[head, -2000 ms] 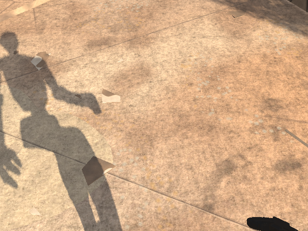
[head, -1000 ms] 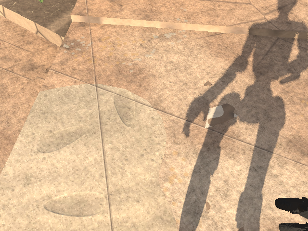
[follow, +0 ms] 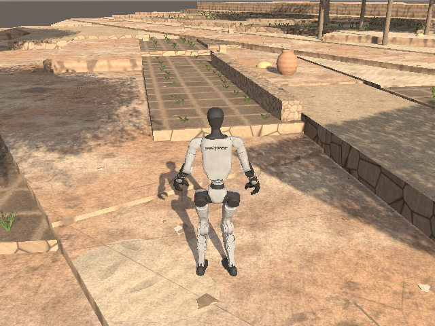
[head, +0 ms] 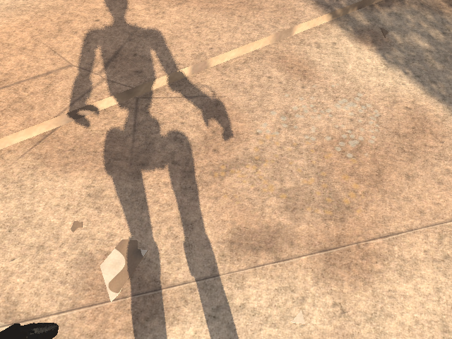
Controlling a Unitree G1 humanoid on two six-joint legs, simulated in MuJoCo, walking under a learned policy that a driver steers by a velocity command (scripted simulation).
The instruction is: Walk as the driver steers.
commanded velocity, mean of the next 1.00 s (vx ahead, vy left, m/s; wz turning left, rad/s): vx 0.00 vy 0.00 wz -0.16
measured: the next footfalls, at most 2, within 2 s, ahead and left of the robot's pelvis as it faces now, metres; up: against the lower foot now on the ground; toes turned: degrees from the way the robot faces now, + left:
right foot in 0.36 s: +0.00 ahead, -0.13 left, +0.00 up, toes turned -4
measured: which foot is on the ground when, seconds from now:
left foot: down 0.00-1.00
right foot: up 0.00-0.34, down 0.36-1.00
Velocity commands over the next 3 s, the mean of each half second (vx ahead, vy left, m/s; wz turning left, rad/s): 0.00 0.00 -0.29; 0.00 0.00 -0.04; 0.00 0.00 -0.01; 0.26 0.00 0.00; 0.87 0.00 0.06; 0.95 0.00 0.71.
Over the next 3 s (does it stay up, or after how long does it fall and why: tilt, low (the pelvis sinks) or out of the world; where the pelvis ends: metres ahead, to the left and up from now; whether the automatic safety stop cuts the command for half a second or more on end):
stays up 0.85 -0.01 -0.03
